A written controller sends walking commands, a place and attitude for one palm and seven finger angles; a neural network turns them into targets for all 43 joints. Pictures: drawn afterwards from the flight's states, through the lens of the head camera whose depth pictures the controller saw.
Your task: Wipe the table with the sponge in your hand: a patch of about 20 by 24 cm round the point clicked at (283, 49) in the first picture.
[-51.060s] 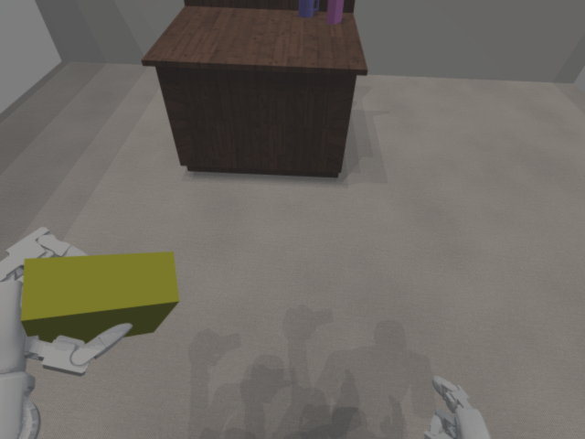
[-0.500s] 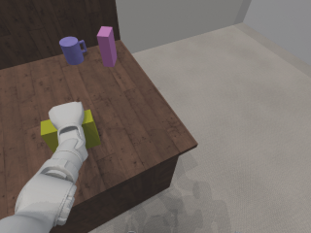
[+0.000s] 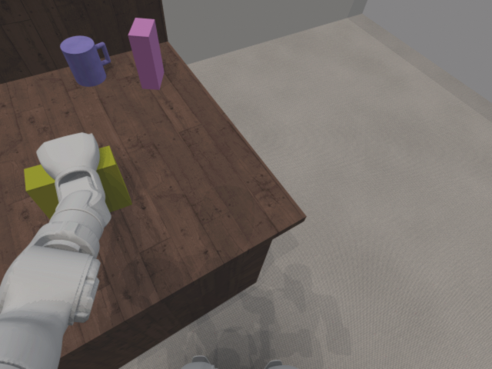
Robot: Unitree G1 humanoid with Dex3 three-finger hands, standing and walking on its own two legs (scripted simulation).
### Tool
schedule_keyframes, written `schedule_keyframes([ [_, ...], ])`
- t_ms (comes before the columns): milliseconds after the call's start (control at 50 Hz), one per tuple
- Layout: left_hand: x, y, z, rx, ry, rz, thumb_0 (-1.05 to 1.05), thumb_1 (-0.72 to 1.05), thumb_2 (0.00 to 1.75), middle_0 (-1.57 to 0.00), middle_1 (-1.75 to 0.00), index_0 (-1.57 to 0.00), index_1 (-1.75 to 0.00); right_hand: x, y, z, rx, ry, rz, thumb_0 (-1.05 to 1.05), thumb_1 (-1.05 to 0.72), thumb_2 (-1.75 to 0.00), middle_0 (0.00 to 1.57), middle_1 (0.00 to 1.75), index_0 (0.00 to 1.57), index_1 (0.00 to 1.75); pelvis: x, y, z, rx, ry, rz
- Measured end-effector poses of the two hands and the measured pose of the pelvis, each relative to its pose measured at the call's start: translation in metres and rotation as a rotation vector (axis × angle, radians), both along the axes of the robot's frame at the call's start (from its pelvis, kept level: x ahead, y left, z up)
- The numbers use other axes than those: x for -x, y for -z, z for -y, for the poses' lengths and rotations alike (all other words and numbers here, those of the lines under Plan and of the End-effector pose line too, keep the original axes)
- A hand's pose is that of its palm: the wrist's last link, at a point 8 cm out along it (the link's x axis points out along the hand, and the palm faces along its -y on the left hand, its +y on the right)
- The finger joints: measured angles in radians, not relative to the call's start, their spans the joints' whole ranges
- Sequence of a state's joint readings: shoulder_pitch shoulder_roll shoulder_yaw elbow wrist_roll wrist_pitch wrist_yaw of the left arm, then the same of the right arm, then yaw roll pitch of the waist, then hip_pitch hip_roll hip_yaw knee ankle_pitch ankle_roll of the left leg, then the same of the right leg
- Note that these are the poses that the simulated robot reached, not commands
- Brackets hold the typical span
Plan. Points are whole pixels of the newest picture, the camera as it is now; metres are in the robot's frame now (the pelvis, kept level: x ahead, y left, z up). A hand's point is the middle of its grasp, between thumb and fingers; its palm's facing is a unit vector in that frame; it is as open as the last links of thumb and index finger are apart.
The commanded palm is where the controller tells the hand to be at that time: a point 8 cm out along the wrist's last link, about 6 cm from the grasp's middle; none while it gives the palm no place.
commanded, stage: slide back across to the first lane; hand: left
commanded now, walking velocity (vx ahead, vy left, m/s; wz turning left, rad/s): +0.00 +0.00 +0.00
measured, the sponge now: (87, 195) +0.44 +0.29 -0.04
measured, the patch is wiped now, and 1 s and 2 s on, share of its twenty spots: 1.00 1.00 1.00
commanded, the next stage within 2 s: wipe back along the first lane in 0.58 s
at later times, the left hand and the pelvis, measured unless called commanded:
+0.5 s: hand (44, 186) +0.43 +0.34 +0.00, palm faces -0.11 -0.04 -0.99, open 9.3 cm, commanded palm +0.39 +0.33 +0.05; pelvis +0.03 +0.02 +0.01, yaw +1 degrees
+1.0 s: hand (33, 209) +0.38 +0.34 +0.00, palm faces -0.10 -0.02 -1.00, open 9.3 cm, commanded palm +0.35 +0.32 +0.03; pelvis +0.02 +0.02 +0.02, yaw +2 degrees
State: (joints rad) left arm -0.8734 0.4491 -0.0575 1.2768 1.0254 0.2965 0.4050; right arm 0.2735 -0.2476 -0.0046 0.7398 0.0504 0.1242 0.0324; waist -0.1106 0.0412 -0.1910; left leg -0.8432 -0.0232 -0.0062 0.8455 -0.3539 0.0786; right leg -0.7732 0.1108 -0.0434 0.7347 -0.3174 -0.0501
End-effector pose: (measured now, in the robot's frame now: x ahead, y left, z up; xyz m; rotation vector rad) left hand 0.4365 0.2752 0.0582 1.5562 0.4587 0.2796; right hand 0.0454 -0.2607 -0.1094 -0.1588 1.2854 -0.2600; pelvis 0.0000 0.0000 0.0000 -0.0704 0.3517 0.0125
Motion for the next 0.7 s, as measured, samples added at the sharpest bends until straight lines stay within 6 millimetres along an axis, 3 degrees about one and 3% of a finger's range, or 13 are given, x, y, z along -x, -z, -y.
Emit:
schedule_keyframes([
  [120,-0.001,0.000,-0.009,0.017,0.011,0.007,0.00,-0.48,1.13,-0.81,-1.40,-0.81,-1.45,0.007,-0.002,-0.005,-0.004,0.019,-0.022,0.01,-0.91,-0.90,0.20,0.30,0.20,0.30,-0.005,-0.002,-0.005,0.003,0.008,0.005],
  [240,0.003,-0.002,-0.024,0.018,0.003,0.008,0.00,-0.48,1.13,-0.80,-1.41,-0.81,-1.46,0.000,-0.006,-0.013,-0.015,0.021,-0.013,0.01,-0.91,-0.90,0.20,0.30,0.20,0.30,-0.011,-0.007,-0.011,0.004,0.007,0.023],
  [560,0.029,-0.002,-0.064,0.034,0.011,0.006,0.00,-0.47,1.13,-0.79,-1.43,-0.79,-1.47,-0.066,-0.017,-0.027,-0.018,-0.060,0.072,0.01,-0.91,-0.90,0.20,0.30,0.20,0.30,-0.029,-0.014,-0.024,0.007,-0.016,0.063],
  [700,0.039,-0.002,-0.075,0.030,0.004,0.004,0.00,-0.47,1.13,-0.79,-1.43,-0.79,-1.48,-0.082,-0.019,-0.031,-0.017,-0.087,0.087,0.01,-0.91,-0.90,0.20,0.30,0.20,0.30,-0.030,-0.014,-0.024,0.007,-0.025,0.071],
])
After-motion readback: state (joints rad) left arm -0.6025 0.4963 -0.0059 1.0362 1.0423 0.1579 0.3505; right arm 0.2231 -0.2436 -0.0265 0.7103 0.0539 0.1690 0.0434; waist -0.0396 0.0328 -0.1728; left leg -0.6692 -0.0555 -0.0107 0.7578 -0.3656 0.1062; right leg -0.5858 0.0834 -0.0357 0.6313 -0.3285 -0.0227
